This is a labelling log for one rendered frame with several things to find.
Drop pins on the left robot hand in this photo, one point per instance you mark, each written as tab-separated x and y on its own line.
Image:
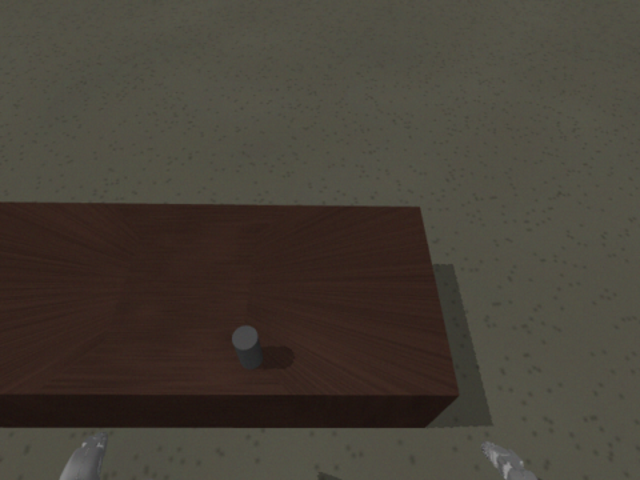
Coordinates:
86	462

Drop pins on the can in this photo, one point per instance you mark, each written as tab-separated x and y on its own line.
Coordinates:
246	343

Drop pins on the right robot hand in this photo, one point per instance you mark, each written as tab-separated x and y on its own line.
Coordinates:
509	464

